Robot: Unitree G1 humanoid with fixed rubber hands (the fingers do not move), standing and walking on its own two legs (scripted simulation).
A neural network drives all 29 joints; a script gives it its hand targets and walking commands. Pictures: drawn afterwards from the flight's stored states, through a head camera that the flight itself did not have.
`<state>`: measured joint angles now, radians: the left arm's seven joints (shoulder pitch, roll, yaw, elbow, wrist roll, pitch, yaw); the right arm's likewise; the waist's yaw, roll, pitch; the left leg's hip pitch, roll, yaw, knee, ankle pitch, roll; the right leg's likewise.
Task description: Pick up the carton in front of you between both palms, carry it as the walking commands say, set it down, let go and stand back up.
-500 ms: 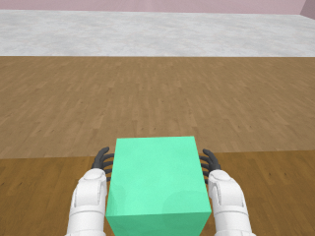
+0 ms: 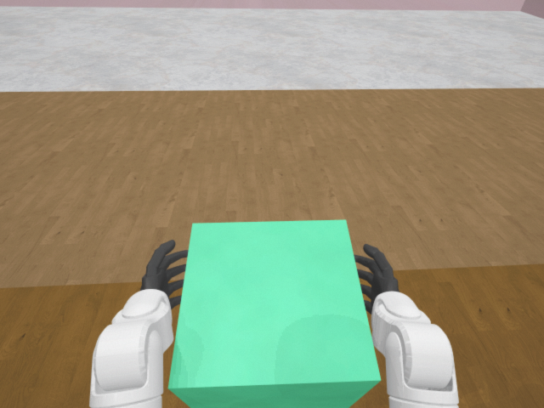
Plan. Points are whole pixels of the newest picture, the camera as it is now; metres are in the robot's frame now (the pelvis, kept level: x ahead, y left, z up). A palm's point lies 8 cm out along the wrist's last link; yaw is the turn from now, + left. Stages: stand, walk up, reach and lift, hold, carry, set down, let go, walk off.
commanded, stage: carry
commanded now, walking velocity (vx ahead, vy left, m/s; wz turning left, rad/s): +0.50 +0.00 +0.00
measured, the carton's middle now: (271, 326) +0.27 +0.00 +0.03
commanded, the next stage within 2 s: none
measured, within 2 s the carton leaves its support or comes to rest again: neither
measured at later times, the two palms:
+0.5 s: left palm (168, 182) +0.52 +0.19 +0.11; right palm (330, 190) +0.49 -0.11 +0.11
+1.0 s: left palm (200, 115) +0.82 +0.18 +0.09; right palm (313, 114) +0.85 -0.12 +0.09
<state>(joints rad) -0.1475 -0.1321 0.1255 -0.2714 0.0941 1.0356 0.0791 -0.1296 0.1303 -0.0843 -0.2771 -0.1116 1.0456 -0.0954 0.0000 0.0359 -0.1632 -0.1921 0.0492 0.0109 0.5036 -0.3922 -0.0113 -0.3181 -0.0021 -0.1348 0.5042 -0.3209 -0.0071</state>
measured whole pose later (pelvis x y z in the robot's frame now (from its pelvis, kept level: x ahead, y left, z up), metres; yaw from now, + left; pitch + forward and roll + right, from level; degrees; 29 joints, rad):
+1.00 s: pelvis +0.61 +0.00 +0.02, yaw +4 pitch +4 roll +1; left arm 0.09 -0.14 0.04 -0.50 0.05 1.12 0.12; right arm 0.09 0.14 -0.02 -0.51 -0.06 1.14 -0.12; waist 0.04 0.00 -0.10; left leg -0.59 0.11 0.10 0.92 -0.21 0.01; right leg -0.19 -0.03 -0.24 0.31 -0.21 -0.07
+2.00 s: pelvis +1.29 +0.04 -0.03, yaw +3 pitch +6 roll +2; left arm -0.40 -0.13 0.25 -0.13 0.00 0.98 0.15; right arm -0.40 0.15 -0.24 -0.15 -0.03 1.02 -0.16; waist 0.06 -0.01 0.05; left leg -0.64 0.03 0.02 1.05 -0.33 0.05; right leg -0.30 0.04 -0.13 0.51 -0.22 -0.13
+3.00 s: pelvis +1.96 +0.06 -0.10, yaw +3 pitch +5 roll +2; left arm -0.40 -0.11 0.23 -0.04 -0.02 0.96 0.16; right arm -0.36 0.16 -0.24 -0.10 -0.05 0.98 -0.16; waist 0.08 -0.02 -0.02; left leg -0.69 0.04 0.01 0.95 -0.24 0.04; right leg -0.26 0.07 -0.11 0.49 -0.22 -0.14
